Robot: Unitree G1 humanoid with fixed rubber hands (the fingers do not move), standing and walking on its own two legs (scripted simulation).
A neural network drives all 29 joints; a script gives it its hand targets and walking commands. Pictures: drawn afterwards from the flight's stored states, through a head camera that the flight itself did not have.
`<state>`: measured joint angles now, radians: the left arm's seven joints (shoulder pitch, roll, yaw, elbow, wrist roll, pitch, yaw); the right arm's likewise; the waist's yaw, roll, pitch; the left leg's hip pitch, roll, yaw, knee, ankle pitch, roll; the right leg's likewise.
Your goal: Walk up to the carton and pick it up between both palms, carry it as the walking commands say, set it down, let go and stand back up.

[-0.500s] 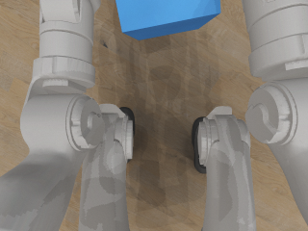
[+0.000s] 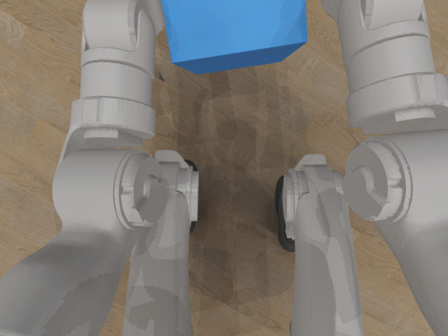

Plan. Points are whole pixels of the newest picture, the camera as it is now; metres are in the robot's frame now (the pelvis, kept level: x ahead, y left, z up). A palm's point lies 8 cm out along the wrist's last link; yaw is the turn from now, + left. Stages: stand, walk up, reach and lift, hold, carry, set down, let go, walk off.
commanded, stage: reach and lift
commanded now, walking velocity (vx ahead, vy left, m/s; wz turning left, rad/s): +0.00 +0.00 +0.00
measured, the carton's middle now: out of the picture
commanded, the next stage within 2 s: none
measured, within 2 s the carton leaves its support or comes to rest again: neither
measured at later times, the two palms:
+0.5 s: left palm out of the picture +0.54 +0.14 -0.01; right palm out of the picture +0.56 -0.10 +0.00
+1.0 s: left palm out of the picture +0.52 +0.13 +0.07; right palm out of the picture +0.54 -0.10 +0.07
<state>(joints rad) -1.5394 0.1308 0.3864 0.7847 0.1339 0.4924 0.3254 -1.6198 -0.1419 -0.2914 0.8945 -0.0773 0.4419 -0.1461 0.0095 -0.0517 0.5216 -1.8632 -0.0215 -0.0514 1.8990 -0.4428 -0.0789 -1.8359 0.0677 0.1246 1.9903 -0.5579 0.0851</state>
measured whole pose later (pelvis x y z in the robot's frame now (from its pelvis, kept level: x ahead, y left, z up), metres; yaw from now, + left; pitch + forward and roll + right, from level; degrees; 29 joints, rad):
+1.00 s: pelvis +0.00 -0.01 +0.11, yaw +0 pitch +16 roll +2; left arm -1.29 0.03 0.39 0.71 0.16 0.51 0.35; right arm -1.36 -0.04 -0.31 0.82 -0.11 0.47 -0.17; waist 0.01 -0.05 0.43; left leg -1.44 -0.02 -0.05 1.55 -0.39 -0.08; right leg -1.42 0.06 0.13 1.65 -0.51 0.08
